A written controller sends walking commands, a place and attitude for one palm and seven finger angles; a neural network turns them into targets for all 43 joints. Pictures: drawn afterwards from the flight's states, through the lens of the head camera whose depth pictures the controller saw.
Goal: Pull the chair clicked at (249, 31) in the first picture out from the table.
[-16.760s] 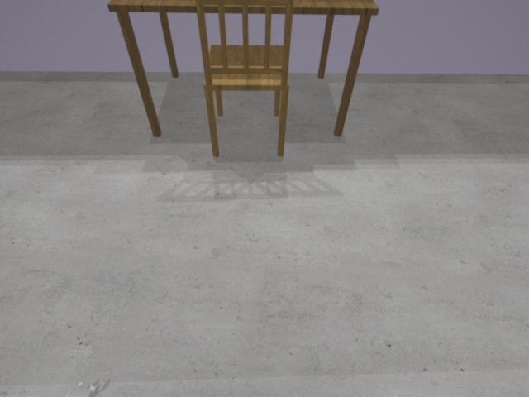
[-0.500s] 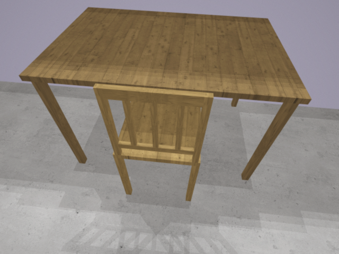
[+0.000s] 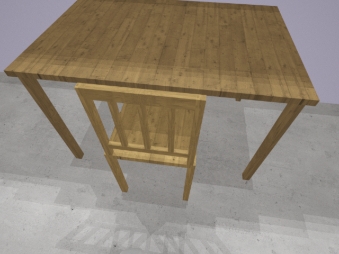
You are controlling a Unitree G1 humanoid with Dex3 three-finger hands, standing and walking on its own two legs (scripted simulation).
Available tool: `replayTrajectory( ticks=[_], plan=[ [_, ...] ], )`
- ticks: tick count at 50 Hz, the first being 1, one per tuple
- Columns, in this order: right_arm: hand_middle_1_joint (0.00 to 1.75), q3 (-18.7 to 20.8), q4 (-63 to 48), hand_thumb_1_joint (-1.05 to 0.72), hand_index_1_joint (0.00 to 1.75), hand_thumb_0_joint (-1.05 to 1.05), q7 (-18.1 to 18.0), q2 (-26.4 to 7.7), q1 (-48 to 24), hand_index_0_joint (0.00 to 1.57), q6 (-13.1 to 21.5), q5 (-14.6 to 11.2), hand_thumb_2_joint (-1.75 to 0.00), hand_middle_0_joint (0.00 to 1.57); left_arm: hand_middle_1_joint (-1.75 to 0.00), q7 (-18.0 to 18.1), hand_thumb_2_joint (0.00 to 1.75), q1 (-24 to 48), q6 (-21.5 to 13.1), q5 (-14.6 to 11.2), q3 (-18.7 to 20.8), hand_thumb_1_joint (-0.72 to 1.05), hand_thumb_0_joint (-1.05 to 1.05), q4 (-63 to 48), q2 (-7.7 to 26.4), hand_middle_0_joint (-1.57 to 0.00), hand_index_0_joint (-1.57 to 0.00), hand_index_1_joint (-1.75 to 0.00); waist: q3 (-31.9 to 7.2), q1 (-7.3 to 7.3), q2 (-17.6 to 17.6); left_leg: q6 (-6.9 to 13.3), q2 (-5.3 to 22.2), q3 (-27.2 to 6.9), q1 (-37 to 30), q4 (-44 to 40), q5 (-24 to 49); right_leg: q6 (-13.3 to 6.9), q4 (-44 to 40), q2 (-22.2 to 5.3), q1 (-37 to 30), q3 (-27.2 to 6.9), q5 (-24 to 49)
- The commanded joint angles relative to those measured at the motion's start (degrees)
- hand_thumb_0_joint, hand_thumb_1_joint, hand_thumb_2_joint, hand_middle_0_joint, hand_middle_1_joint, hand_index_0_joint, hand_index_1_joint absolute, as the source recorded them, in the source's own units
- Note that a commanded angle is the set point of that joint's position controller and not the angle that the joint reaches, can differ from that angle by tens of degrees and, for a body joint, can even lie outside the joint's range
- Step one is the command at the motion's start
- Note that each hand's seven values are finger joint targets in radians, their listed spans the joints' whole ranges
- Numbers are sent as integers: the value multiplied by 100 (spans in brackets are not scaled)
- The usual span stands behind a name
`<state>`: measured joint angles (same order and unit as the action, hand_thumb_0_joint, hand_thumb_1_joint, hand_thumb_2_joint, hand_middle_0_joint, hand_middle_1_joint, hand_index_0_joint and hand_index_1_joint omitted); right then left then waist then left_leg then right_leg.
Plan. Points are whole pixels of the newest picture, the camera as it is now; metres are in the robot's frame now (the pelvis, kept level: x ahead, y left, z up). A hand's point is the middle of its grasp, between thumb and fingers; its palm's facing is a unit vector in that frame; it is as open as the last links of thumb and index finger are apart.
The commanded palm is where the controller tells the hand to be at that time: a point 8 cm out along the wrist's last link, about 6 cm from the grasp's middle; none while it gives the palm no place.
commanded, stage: shuffle to correct the standing spot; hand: left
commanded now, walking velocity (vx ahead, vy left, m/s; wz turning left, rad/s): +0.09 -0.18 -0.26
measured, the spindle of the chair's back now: (144, 128) +0.52 +0.13 -0.10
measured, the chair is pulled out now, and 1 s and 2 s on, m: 0.00 0.00 0.00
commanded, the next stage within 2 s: come to a stop and stand still in 0.46 s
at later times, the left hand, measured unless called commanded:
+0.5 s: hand out of the picture +0.11 +0.11 -0.16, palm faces +0.01 -0.99 -0.17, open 7.3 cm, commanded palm none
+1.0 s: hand out of the picture +0.04 +0.03 -0.15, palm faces +0.09 -0.95 -0.29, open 7.3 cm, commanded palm none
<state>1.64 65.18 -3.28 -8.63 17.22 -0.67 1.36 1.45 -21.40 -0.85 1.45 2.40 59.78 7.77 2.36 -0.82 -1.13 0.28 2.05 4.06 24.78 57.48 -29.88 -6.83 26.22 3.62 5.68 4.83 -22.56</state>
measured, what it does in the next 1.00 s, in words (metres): steps to the right: left foot, then right foot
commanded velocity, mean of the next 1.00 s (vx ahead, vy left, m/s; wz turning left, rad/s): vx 0.02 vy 0.01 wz -0.02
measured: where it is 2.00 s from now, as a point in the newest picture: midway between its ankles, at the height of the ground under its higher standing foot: outside the picture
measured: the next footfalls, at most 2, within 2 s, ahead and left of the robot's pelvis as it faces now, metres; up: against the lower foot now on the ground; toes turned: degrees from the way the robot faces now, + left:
left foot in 0.20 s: +0.13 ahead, +0.05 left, +0.00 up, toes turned +4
right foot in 0.62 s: +0.10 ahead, -0.27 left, +0.00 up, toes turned -6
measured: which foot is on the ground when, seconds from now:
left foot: up 0.00-0.18, down 0.20-0.62, up 0.64-1.00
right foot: down 0.00-0.20, up 0.22-0.60, down 0.62-1.00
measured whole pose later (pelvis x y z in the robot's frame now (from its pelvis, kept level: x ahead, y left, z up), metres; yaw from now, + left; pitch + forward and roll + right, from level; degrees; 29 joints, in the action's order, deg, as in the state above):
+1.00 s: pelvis +0.04 -0.16 +0.01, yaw +0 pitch +0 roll +3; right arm 3.2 55.5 -0.1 -12.3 8.8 -5.8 1.5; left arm 3.2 -16.9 -0.3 1.5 2.2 57.6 8.6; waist 4.6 -2.7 0.3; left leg -4.4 -2.0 0.4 27.9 61.5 -22.5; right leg -1.2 28.3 -4.8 14.4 3.8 -13.6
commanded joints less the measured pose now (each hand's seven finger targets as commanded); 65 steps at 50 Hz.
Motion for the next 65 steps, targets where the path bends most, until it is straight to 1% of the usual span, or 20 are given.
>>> replayTrajectory(
  ticks=[1,8,9,10,11,14,18,25,28,29,31,33,38,42,48,54,57,59,61,65],
  plan=[
    [30,59,-656,-90,30,0,69,-315,-630,20,166,-9,-90,20,-30,60,90,-880,6,42,41,90,0,-25,600,-20,-20,-30,81,-117,-305,18,27,325,1068,138,259,-661,-448,-1504,-862,-1108,5930],
    [30,112,-492,-90,30,0,-138,-568,459,20,236,-44,-90,20,-30,-38,90,-297,42,-9,104,90,0,-271,760,-20,-20,-30,-508,625,-441,265,-266,462,-1454,-2704,2062,90,1159,-868,-90,-814,6709],
    [30,170,-387,-90,30,0,-201,-828,997,20,261,0,-90,20,-30,-69,90,-322,48,-74,100,90,0,-298,673,-20,-20,-30,-860,872,-110,627,489,-335,-2704,-3036,3321,409,2413,-653,820,-730,5221],
    [30,242,-397,-90,30,0,-232,-1273,1262,20,290,54,-90,20,-30,-91,90,-546,52,-163,59,90,0,-362,368,-20,-20,-30,-1152,851,1369,1655,2527,-2773,-3545,-3195,5618,767,4751,15,2491,-469,-191],
    [30,186,-565,-90,30,0,-165,-1363,988,20,213,-38,-90,20,-30,-25,90,-502,133,-67,144,90,0,-500,730,-20,-20,-30,-933,645,702,2086,3051,-3477,-2534,-3622,5181,623,5671,-57,2524,-1145,-1124],
    [30,50,-997,-90,30,0,-118,-897,-433,20,322,5,-90,20,-30,-160,90,-305,281,116,180,90,0,-565,479,-20,-20,-30,479,-15,544,1424,2230,-2365,-467,-4444,2644,650,5337,-514,2658,-1132,-41],
    [30,130,-1088,-90,30,0,-11,-1000,-651,20,319,37,-90,20,-30,-254,90,-565,435,43,165,90,0,-475,345,-20,-20,-30,78,-231,963,857,1382,-675,-55,-4340,2374,826,4386,-634,1968,-698,597],
    [30,439,-1079,-90,30,0,138,-1427,-216,20,74,115,-90,20,-30,-266,90,488,353,9,151,90,0,-863,442,-20,-20,-30,-74,248,1267,714,1422,-852,-534,-4213,1011,988,1907,-667,1757,9,207],
    [30,506,-1085,-90,30,0,132,-1510,-260,20,2,103,-90,20,-30,-284,90,193,252,-8,192,90,0,-798,576,-20,-20,-30,-410,105,1214,433,1325,-915,-409,-3558,852,903,579,-453,788,120,461],
    [30,472,-1095,-90,30,0,140,-1360,-260,20,-13,92,-90,20,-30,-264,90,-149,199,-4,210,90,0,-674,690,-20,-20,-30,-559,-43,785,219,1012,-616,-294,-2943,999,878,-2,-391,299,94,787],
    [30,187,-1333,-90,30,0,165,-330,-173,20,-13,21,-90,20,-30,-108,90,-268,29,41,267,90,0,-565,1453,-20,-20,-30,-557,-107,-2048,-247,-86,48,950,-666,-639,565,-1051,-2251,-75,-1979,2334],
    [30,129,-1172,-90,30,0,195,-379,-1,20,-62,-18,-90,20,-30,-54,90,314,-76,5,119,90,0,-636,1251,-20,-20,-30,-671,120,-945,-181,214,-516,89,-579,2,183,-1083,-2297,719,-1682,2079],
    [30,114,-922,-90,30,0,225,-588,-161,20,-82,-70,-90,20,-30,59,90,180,-119,-15,129,90,0,-458,1215,-20,-20,-30,-191,-71,-820,-336,-19,-296,393,-606,401,-105,-269,-2294,-11,-1422,5521],
    [30,172,-1153,-90,30,0,249,-700,-539,20,-267,-24,-90,20,-30,218,90,-389,-67,-35,241,90,0,-254,1392,-20,-20,-30,-385,-320,-401,-422,-175,-544,961,273,430,-431,-150,-2705,-720,-1649,6120],
    [30,215,-1392,-90,30,0,342,-656,-788,20,-426,-3,-90,20,-30,282,90,-85,-6,28,260,90,0,-409,1338,-20,-20,-30,-305,-223,-753,-447,-158,-712,810,599,769,-425,-512,-2568,-43,-1574,3894],
    [30,152,-1410,-90,30,0,384,-499,-861,20,-184,-94,-90,20,-30,108,90,253,88,107,261,90,0,-543,1404,-20,-20,-30,-261,-197,-1414,-297,-241,-156,-674,-1619,729,-113,-857,-2113,929,-1424,1270],
    [30,99,-1052,-90,30,0,309,-555,-250,20,13,-98,-90,20,-30,32,90,320,143,18,156,90,0,-470,1158,-20,-20,-30,-375,63,-761,-254,-255,-4,-2358,-3519,1629,432,-358,-1369,1715,-949,72],
    [30,223,-1032,-90,30,0,246,-1253,-55,20,101,-10,-90,20,-30,-9,90,137,168,-50,30,90,0,-502,625,-20,-20,-30,-270,193,1469,244,1383,-2028,-2134,-4450,568,887,1097,-646,2357,-250,-775],
    [30,166,-1156,-90,30,0,229,-1306,-463,20,22,95,-90,20,-30,-35,90,395,150,-11,46,90,0,-577,606,-20,-20,-30,684,111,968,874,1904,-2383,-93,-5024,-588,834,2054,-749,1866,-352,-545],
    [30,52,-1026,-90,30,0,128,-961,-547,20,140,63,-90,20,-30,-163,90,157,190,27,80,90,0,-218,630,-20,-20,-30,561,13,1120,639,1296,-1681,-662,-4884,800,822,2741,-672,2099,-471,94]
  ],
)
